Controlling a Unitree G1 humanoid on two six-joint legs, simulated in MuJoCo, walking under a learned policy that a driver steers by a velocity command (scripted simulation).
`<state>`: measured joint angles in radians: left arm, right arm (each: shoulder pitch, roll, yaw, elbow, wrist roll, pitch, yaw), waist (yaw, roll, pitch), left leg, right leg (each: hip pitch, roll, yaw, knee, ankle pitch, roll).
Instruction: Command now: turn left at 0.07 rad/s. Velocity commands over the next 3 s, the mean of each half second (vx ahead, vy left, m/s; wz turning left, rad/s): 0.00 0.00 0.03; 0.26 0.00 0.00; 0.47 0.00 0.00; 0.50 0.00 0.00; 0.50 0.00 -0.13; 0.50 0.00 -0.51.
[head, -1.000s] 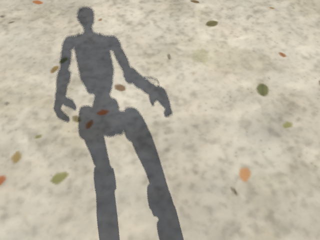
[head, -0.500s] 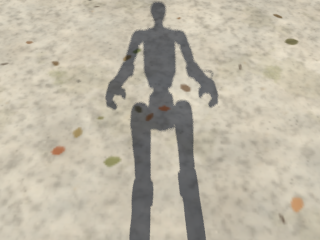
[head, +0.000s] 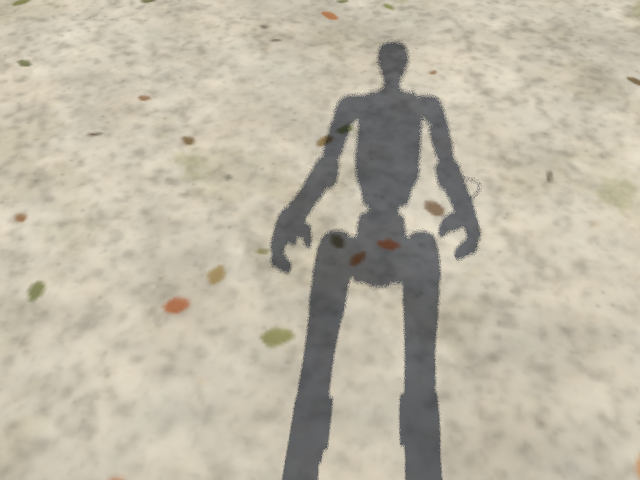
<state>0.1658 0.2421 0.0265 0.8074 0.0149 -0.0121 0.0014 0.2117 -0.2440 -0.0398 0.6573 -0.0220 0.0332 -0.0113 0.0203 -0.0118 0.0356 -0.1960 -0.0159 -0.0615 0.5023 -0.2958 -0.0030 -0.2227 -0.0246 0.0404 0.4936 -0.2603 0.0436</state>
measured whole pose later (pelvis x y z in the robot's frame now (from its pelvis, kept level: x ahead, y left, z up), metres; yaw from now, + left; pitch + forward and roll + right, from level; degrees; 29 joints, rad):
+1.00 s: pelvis +0.11 -0.04 +0.01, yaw -1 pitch +1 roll +1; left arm 0.43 0.21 0.02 1.06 0.00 -0.09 -0.01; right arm 0.19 -0.29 -0.07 0.78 0.02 -0.07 0.01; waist 0.07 0.04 0.00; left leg -0.58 0.07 0.00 0.97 -0.17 0.02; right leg 0.00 0.02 -0.02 0.25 -0.26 -0.05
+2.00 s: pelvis +0.68 -0.07 +0.01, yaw -1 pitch +1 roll +0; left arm 0.29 0.25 0.04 0.89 0.01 -0.10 -0.03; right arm 0.21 -0.30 -0.05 0.89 0.01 -0.07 0.00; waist 0.03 0.05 0.02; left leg -0.58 0.11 -0.03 1.06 -0.24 0.03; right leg -0.19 0.06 -0.06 0.32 -0.14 -0.08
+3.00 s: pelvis +1.22 -0.11 -0.01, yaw -22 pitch +1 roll +1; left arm 0.22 0.28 0.09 0.75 -0.01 -0.05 -0.03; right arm 0.17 -0.29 -0.06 0.87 0.02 -0.11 0.00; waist 0.00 0.01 0.07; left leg -0.38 0.06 -0.02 1.20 -0.40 0.01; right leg -0.36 0.08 -0.02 0.52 -0.18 -0.11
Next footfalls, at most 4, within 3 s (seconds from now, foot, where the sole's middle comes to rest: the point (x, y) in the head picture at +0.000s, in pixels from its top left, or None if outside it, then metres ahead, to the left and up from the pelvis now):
1.26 left None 0.44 0.10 -0.77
1.78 right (400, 379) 0.73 -0.15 -0.77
2.32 left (304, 268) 1.05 0.08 -0.77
2.88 right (407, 204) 1.29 -0.20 -0.77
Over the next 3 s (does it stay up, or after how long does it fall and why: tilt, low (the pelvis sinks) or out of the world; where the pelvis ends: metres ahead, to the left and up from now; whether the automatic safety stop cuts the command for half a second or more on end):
stays up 1.22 -0.11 -0.01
